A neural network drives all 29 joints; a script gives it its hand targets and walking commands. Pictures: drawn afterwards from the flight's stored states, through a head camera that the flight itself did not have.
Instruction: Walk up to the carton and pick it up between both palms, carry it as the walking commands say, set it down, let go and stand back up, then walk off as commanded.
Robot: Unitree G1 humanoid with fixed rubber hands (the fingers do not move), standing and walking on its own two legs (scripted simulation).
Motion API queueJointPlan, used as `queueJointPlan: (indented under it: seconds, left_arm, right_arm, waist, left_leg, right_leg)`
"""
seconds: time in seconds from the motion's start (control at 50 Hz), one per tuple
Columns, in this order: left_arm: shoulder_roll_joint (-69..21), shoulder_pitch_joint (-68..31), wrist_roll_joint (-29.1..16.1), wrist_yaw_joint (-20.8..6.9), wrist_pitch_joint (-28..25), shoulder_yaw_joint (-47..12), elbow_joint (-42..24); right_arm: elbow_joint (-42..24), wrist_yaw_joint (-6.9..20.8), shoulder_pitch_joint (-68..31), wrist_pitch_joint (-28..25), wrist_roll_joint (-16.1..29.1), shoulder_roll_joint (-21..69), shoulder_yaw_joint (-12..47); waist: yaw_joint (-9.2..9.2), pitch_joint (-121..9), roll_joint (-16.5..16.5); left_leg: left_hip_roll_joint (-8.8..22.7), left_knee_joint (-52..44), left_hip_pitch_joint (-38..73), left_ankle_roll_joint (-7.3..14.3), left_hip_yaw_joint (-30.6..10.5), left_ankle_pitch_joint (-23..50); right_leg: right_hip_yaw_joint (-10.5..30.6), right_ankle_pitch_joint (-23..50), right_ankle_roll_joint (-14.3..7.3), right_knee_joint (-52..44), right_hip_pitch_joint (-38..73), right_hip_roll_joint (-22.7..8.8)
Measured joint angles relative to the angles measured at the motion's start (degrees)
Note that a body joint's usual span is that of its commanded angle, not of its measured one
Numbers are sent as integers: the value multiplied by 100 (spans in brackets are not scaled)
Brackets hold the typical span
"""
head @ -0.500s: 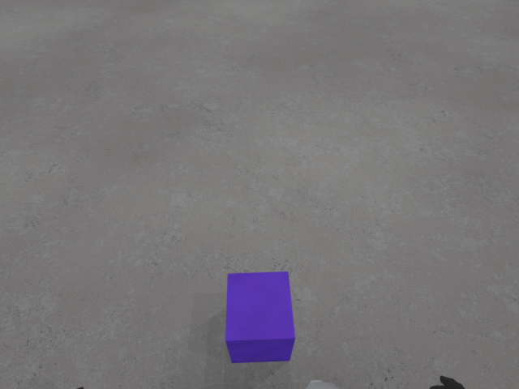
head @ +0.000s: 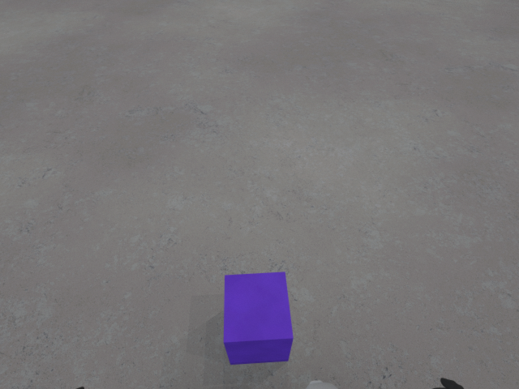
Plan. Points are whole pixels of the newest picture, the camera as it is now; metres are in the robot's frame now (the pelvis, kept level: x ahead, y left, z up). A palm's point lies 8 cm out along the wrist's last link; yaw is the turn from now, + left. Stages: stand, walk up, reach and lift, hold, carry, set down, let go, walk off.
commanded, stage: walk up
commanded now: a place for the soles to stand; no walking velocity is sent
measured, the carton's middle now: (257, 319) +0.45 +0.01 -0.60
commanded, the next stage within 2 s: reach and lift in 0.56 s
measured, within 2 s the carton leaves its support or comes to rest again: neither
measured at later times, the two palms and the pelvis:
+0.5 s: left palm out of the picture +0.10 +0.31 -0.09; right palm out of the picture +0.08 -0.32 -0.10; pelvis +0.00 +0.00 +0.00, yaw -1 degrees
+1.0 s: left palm out of the picture +0.17 +0.26 -0.11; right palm (418, 364) +0.20 -0.27 -0.12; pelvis -0.02 -0.02 -0.01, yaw +4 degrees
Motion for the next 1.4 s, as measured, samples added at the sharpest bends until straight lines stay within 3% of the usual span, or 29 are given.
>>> queueJointPlan:
  seconds: [0.1, 0.18, 0.36, 0.44, 0.58, 0.66, 0.8, 0.94, 1.08, 1.4]
  left_arm:
    - [0, -19, 0, 0, 9, 0, 6]
    - [-5, -18, 0, 0, 1, 0, 13]
    - [-5, -24, 0, 0, 15, 0, 19]
    - [-12, -13, 0, 0, 15, 0, 42]
    - [-19, -22, 0, -11, 74, 10, 18]
    - [-213, -449, 78, -175, 600, 231, -529]
    - [-454, -1158, 162, -203, 727, 257, -998]
    - [-530, -1372, 164, -202, 768, 271, -1050]
    - [-530, -1897, 164, -202, 803, 330, -1075]
    - [-529, -3656, 164, -203, 1090, 519, -1077]
  right_arm:
    - [7, 0, 60, 0, 0, 3, 0]
    - [10, 0, 70, 0, 0, 2, 0]
    - [24, 0, 86, 1, 0, 3, 0]
    - [35, 0, 82, 1, 0, 3, 0]
    - [18, 0, 93, 38, 0, 7, 0]
    - [-484, 37, -57, 514, -1, 96, 3]
    - [-1079, 71, -769, 629, -22, 357, 1]
    - [-1162, 66, -1204, 631, -22, 572, -4]
    - [-1188, -155, -1696, 692, -23, 709, -7]
    - [-1454, -487, -3150, 1169, -8, 781, -63]
  waist:
    - [-2, 0, -2]
    - [-3, 0, -8]
    - [-14, 0, -12]
    - [-14, 0, -12]
    - [-21, -1, -19]
    - [-114, 306, -19]
    - [-160, 962, -19]
    - [-99, 968, -18]
    - [-8, 917, -19]
    - [-30, 590, -19]
  left_leg:
    - [22, -11, 29, 39, 35, -19]
    - [60, -14, 29, 32, 34, -9]
    - [73, -25, 59, 22, 62, 0]
    - [88, -27, 58, 21, 57, 15]
    - [66, -60, 87, 17, 100, 20]
    - [-41, -52, -64, 17, -92, 136]
    - [-76, -51, -261, -5, -334, 303]
    - [-76, 170, -864, -92, -499, 289]
    - [-54, 729, -1671, -153, -582, 123]
    - [-55, 1131, -3358, -185, -701, 414]
  right_leg:
    - [-24, 8, -121, 1, 1, 1]
    - [-54, 61, 60, -61, 21, 6]
    - [-61, 64, -50, -45, 22, 7]
    - [-75, 90, 70, -70, 31, 7]
    - [-33, 89, -74, -75, 31, 1]
    - [-133, 110, -10, -115, 26, -45]
    - [-313, 264, 72, -206, -12, -46]
    - [-449, 142, 23, 96, -586, -56]
    - [-476, -120, -52, 783, -1435, -61]
    - [-528, 128, -112, 1213, -3103, -61]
